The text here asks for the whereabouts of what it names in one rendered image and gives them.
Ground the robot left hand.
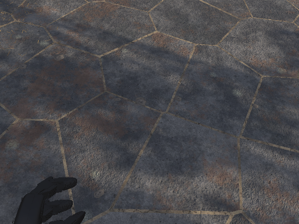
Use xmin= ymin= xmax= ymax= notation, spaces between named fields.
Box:
xmin=12 ymin=176 xmax=86 ymax=224

